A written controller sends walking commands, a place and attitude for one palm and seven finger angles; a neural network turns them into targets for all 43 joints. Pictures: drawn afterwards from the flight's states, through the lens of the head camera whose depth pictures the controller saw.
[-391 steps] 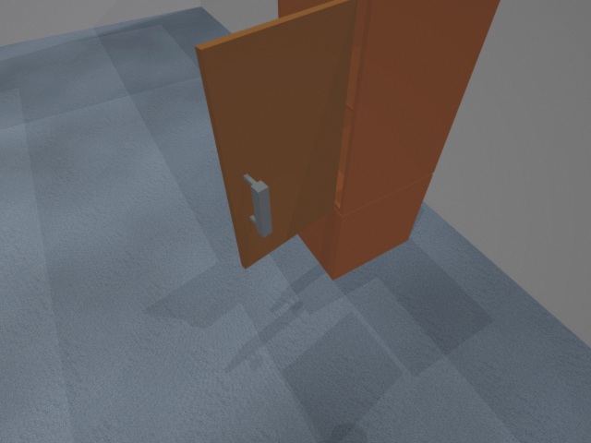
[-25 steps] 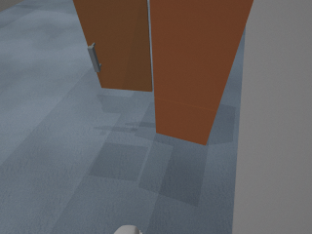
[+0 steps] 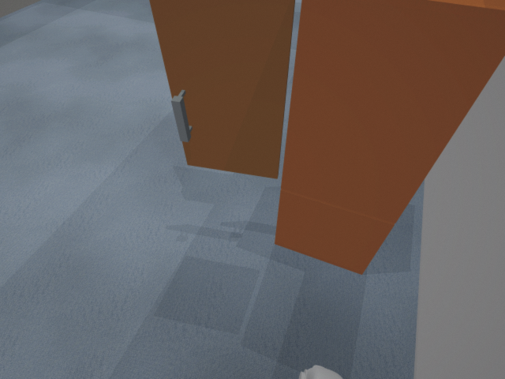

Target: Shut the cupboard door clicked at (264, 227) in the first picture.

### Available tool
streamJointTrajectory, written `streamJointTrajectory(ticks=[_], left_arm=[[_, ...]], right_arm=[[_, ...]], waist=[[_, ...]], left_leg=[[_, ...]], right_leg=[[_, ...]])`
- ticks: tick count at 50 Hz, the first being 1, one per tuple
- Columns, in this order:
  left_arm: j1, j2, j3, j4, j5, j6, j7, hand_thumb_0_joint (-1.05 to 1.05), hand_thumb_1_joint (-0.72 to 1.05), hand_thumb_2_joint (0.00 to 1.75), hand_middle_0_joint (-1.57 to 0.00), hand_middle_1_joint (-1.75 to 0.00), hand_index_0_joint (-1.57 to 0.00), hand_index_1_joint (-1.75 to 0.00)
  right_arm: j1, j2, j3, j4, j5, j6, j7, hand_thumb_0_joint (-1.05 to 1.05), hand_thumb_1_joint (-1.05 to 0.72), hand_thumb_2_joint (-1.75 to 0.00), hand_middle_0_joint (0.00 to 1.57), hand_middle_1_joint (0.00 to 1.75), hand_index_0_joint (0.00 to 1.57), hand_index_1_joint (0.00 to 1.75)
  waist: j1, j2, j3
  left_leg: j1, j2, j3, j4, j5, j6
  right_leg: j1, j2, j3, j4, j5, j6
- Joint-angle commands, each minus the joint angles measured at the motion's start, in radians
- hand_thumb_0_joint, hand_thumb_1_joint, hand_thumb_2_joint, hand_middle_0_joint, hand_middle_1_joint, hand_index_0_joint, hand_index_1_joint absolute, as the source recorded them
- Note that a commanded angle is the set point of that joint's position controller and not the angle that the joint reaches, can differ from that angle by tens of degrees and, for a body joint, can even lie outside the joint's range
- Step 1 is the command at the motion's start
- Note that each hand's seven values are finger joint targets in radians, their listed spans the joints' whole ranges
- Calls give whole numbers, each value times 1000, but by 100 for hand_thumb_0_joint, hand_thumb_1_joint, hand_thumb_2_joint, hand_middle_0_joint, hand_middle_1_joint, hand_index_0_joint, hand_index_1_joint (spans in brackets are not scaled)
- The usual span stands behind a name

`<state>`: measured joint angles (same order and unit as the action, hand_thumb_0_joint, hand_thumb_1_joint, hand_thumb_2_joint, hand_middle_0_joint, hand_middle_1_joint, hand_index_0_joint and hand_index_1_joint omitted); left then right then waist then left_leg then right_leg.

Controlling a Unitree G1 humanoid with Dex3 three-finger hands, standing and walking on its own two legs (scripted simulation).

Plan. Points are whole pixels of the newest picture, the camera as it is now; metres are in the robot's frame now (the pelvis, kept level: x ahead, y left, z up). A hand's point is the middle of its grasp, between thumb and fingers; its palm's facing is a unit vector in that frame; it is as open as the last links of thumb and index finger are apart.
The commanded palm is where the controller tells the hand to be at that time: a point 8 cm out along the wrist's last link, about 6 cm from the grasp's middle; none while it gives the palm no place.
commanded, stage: take the last steps up to it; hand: left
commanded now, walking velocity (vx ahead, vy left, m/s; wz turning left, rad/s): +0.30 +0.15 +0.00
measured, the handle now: (184, 115) +0.81 +0.29 -0.09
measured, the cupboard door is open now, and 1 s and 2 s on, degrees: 100 100 100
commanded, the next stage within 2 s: come to a stop and stand still in 0.56 s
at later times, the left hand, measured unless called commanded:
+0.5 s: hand out of the picture +0.13 +0.22 -0.16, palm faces +0.14 -0.97 -0.18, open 7.3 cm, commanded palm none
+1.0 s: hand (154, 245) +0.40 +0.28 -0.17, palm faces -0.05 -0.97 -0.22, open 7.3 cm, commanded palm none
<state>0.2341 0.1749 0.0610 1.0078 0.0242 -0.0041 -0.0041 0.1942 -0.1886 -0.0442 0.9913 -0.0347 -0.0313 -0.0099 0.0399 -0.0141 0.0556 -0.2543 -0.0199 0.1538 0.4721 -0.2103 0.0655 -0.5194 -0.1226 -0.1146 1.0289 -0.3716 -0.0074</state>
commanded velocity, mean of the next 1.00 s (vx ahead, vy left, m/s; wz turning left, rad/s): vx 0.07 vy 0.04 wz -0.01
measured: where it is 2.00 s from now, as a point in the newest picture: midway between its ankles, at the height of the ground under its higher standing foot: (238, 373)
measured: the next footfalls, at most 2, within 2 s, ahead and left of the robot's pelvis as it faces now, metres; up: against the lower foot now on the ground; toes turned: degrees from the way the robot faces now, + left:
right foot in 0.14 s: +0.15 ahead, -0.10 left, +0.00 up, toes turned -9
left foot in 0.56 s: +0.32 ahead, +0.21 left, +0.00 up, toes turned -1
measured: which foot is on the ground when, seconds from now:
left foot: down 0.00-0.14, up 0.16-0.54, down 0.56-1.00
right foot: up 0.00-0.12, down 0.14-0.54, up 0.56-0.84, down 0.86-1.00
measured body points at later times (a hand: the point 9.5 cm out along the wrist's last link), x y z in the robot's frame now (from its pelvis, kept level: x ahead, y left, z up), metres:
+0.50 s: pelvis +0.19 +0.05 +0.01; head +0.22 +0.05 +0.46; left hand +0.12 +0.27 -0.14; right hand +0.25 -0.18 -0.14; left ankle +0.28 +0.19 -0.71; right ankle +0.11 -0.09 -0.73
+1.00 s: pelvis +0.30 +0.10 +0.00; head +0.33 +0.09 +0.44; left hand +0.41 +0.33 -0.15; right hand +0.32 -0.13 -0.16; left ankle +0.29 +0.20 -0.73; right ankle +0.31 +0.00 -0.73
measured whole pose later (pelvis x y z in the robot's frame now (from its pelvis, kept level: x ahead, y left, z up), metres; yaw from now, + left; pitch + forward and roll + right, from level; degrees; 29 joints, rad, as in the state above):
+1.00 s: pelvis +0.30 +0.10 +0.00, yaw -2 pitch +1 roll +0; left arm 0.15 0.18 0.03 0.96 0.02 0.02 0.02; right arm 0.22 -0.16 -0.03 1.04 -0.01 0.03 -0.03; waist -0.03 0.00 0.04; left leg -0.28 0.03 0.14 0.60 -0.34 0.00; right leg -0.32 -0.01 -0.08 0.59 -0.28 -0.05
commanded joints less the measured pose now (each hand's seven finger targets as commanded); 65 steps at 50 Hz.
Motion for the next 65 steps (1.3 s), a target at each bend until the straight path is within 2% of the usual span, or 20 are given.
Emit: streamJointTrajectory(ticks=[1, 5, 7, 8, 13, 23, 26, 27, 28, 31, 35, 40, 44, 47, 51, 54, 56, 57, 61, 65], left_arm=[[48, 28, 5, -60, 5, -9, -8, 0, 90, 90, -20, -30, -20, -30], [174, 94, 26, -31, 11, -21, -3, 0, 90, 90, -20, -30, -20, -30], [299, 243, 50, -17, 8, -38, 10, 0, 90, 90, -20, -30, -20, -30], [253, 234, 47, -34, -1, -45, 16, 0, 90, 90, -20, -30, -20, -30], [105, 119, 21, -47, -5, -82, 16, 0, 90, 90, -20, -30, -20, -30], [162, 161, 26, 64, 4, -71, 16, 0, 90, 90, -20, -30, -20, -30], [152, 120, 20, 53, 0, -51, 12, 0, 90, 90, -20, -30, -20, -30], [183, 60, 11, 31, -8, -46, 11, 0, 90, 90, -20, -30, -20, -30], [120, 38, -4, -11, -4, -49, 16, 0, 90, 90, -20, -30, -20, -30], [50, 56, -3, -13, -3, -36, 13, 0, 90, 90, -20, -30, -20, -30], [103, -10, -18, 19, -5, -10, 11, 0, 90, 90, -20, -30, -20, -30], [132, 56, -12, 19, -9, 14, 21, 0, 90, 90, -20, -30, -20, -30], [38, 139, 0, -52, 6, 27, 24, 0, 90, 90, -20, -30, -20, -30], [18, 161, 4, -67, -3, 13, 31, 0, 90, 90, -20, -30, -20, -30], [-12, 165, 14, -69, -5, 12, 46, 0, 90, 90, -20, -30, -20, -30], [-39, 154, 17, -66, -15, 14, 48, 0, 90, 90, -20, -30, -20, -30], [-43, 112, 5, -94, -19, 30, 43, 0, 90, 90, -20, -30, -20, -30], [-83, 113, 8, -101, -16, 43, 43, 0, 90, 90, -20, -30, -20, -30], [-76, 84, 13, -94, -17, 51, 32, 0, 90, 90, -20, -30, -20, -30], [-90, 67, -1, -94, -17, 41, 26, 0, 90, 90, -20, -30, -20, -30]], right_arm=[[58, -133, -24, -20, 0, -10, 7, 0, -90, -90, 20, 30, 20, 30], [46, -118, -18, -14, 7, 1, 15, 0, -90, -90, 20, 30, 20, 30], [47, -72, -11, -66, 12, 2, 27, 0, -90, -90, 20, 30, 20, 30], [22, -126, -25, -68, 0, 7, 27, 0, -90, -90, 20, 30, 20, 30], [74, -55, -17, -5, 4, 21, 40, 0, -90, -90, 20, 30, 20, 30], [-23, -19, -6, -52, 17, 0, 56, 0, -90, -90, 20, 30, 20, 30], [231, -134, -30, 25, 7, -15, 33, 0, -90, -90, 20, 30, 20, 30], [339, -240, -54, 43, -4, -18, 13, 0, -90, -90, 20, 30, 20, 30], [383, -259, -52, 47, 0, -7, -2, 0, -90, -90, 20, 30, 20, 30], [163, -133, -17, -4, 8, -13, -13, 0, -90, -90, 20, 30, 20, 30], [84, -81, 5, -13, 0, -26, -23, 0, -90, -90, 20, 30, 20, 30], [11, -113, 5, -1, 14, 4, -33, 0, -90, -90, 20, 30, 20, 30], [60, -94, -12, 3, 17, 34, -26, 0, -90, -90, 20, 30, 20, 30], [125, -78, -19, 17, 28, 48, -27, 0, -90, -90, 20, 30, 20, 30], [105, -45, -12, 8, 31, 63, -27, 0, -90, -90, 20, 30, 20, 30], [147, -47, -9, 31, 28, 56, -30, 0, -90, -90, 20, 30, 20, 30], [127, -134, -20, 9, 16, 52, -34, 0, -90, -90, 20, 30, 20, 30], [137, -144, -23, 12, 11, 51, -44, 0, -90, -90, 20, 30, 20, 30], [92, -147, -17, -11, -1, 42, -53, 0, -90, -90, 20, 30, 20, 30], [120, -157, -25, 7, 4, 39, -45, 0, -90, -90, 20, 30, 20, 30]], waist=[[-3, 66, 19], [70, -41, -2], [108, -359, -16], [78, -223, 25], [-22, -109, -21], [4, -198, 12], [-109, 59, -99], [-137, 298, -187], [-157, 262, -176], [-79, 259, -76], [-16, 65, -38], [12, 67, -72], [-31, 38, 5], [-56, -180, -151], [-43, -138, -137], [-58, -29, -170], [-46, 258, -118], [-68, 281, -59], [-42, 127, -54], [-70, 191, -100]], left_leg=[[-121, 271, -224, -317, -230, 134], [-229, 163, -140, -70, -290, 54], [-465, -5, -45, 479, -415, -49], [-484, 47, -157, 615, -316, -57], [-356, 124, -150, 527, -6, -103], [-167, 67, -43, 107, 22, -89], [278, 115, -83, -16, 67, -48], [419, 348, -388, -77, 104, 52], [385, 430, -482, -149, 115, 136], [101, 384, -373, -231, -60, 132], [-83, 327, -201, -230, 240, 97], [-87, 300, -172, -115, 281, 57], [-88, 181, -143, -51, 75, -28], [14, 79, -48, 137, -3, -73], [-86, 46, -99, 208, -252, -94], [52, 106, -131, -24, 157, -82], [101, 321, -313, -96, 680, 49], [69, 373, -367, -134, 753, 118], [112, 331, -294, -82, 718, 134], [160, 304, -268, -85, 636, 104]], right_leg=[[175, 3, 10, -219, 51, -3], [493, 27, 22, -488, 69, -7], [604, -380, 656, -896, -257, -174], [508, -399, 711, -938, -335, -216], [397, -218, 222, -879, 189, -130], [413, -198, 71, -755, 400, -85], [185, -74, -23, -403, 207, -27], [-5, 65, -93, -121, -197, 15], [-90, 89, -2, 105, -284, -6], [-116, -7, 88, 255, -103, -18], [129, 0, 77, -81, -26, 4], [346, 57, 64, -444, 148, 13], [249, -13, 171, -520, 419, -54], [303, -133, 268, -583, 708, -139], [420, -172, 277, -573, 956, -208], [400, -96, 202, -478, 811, -126], [230, 85, 61, -320, 218, -3], [156, 135, 90, -150, -152, 6], [80, 128, 150, -17, -150, 11], [181, 118, 93, -270, -103, 11]])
